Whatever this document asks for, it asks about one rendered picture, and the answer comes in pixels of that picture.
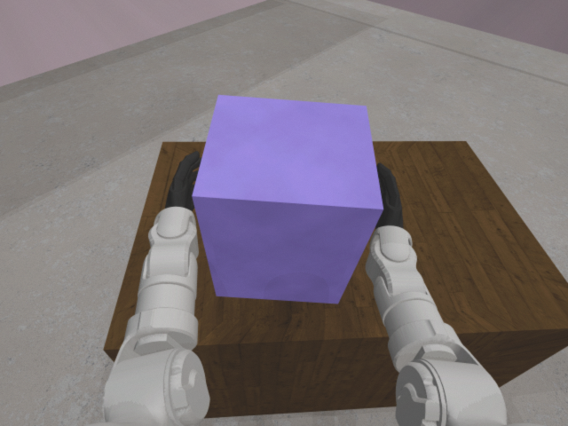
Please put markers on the right robot hand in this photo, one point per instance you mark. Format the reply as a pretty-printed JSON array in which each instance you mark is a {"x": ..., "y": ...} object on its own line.
[{"x": 392, "y": 209}]

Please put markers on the carton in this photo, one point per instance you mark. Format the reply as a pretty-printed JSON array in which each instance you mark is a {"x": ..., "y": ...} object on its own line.
[{"x": 287, "y": 197}]

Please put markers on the left robot forearm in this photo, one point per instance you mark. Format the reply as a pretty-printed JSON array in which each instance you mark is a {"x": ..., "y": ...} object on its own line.
[{"x": 164, "y": 317}]

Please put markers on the right robot upper arm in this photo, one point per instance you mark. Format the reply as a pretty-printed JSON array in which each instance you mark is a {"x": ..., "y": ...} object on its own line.
[{"x": 444, "y": 393}]

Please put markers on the pedestal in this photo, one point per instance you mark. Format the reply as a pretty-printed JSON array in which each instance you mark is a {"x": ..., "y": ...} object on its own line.
[{"x": 489, "y": 277}]

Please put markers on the left robot hand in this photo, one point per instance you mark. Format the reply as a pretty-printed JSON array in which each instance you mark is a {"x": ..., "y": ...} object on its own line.
[{"x": 181, "y": 188}]

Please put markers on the left robot upper arm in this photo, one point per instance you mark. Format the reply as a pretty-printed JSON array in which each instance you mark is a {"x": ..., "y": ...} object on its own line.
[{"x": 166, "y": 388}]

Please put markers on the right robot forearm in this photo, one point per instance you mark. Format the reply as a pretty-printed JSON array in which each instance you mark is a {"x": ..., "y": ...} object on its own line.
[{"x": 413, "y": 323}]

